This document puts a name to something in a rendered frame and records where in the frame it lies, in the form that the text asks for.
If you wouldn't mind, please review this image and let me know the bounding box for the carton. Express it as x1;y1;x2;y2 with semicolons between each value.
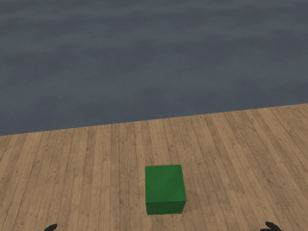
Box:
144;165;187;216

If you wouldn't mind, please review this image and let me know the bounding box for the right robot hand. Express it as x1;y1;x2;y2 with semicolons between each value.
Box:
260;221;282;231

